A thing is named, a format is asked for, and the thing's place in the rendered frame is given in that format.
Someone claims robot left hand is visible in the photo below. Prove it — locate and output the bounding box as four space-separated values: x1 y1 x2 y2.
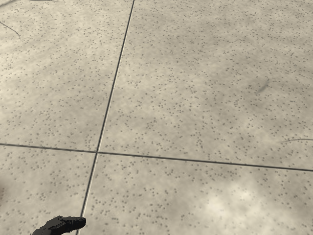
30 215 86 235

